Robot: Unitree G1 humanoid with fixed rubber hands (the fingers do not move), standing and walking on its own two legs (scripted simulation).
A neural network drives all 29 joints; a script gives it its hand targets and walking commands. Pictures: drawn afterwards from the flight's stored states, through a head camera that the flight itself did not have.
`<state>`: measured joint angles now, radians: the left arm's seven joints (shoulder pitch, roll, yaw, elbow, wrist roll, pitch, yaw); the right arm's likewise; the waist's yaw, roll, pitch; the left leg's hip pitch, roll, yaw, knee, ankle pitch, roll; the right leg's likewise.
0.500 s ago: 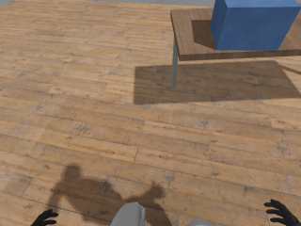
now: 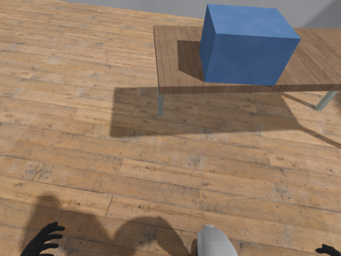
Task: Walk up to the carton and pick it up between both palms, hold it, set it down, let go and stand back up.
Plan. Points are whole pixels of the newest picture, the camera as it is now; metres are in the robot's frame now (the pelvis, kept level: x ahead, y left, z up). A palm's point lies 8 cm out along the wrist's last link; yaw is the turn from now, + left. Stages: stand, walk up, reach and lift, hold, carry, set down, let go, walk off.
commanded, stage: walk up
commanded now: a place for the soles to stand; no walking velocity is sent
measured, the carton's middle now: (241, 44) +0.87 -0.32 +0.04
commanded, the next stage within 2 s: none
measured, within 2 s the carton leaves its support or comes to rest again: neither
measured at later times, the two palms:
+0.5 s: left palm (89, 215) +0.23 +0.21 -0.09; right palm (340, 182) +0.27 -0.44 -0.02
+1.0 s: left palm (140, 164) +0.36 +0.09 -0.06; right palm (333, 129) +0.47 -0.56 -0.04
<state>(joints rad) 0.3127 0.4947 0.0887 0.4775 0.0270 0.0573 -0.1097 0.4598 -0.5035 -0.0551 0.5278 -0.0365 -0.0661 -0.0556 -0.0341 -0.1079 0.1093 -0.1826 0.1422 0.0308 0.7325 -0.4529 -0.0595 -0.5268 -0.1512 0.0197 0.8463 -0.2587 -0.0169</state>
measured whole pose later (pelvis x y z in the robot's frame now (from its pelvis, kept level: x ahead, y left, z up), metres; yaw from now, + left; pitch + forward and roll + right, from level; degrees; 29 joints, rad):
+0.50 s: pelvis +0.16 -0.12 +0.00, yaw +2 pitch -5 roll +0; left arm 0.39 0.50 0.09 0.51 0.03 0.07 -0.07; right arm 0.38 -0.47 -0.03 0.53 -0.04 -0.06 -0.08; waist 0.02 -0.11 0.11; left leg -0.31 0.07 0.08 0.79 -0.38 -0.01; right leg -0.52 0.00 0.05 1.20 -0.46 -0.01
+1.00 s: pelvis +0.31 -0.26 +0.00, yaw +3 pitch -5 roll -1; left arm 0.39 0.51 0.07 0.54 0.01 0.02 -0.03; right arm 0.31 -0.46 -0.03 0.55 0.00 -0.03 -0.02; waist 0.07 -0.02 0.12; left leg -0.43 0.02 0.08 0.84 -0.38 0.04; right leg -0.29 -0.05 -0.10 0.75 -0.37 -0.01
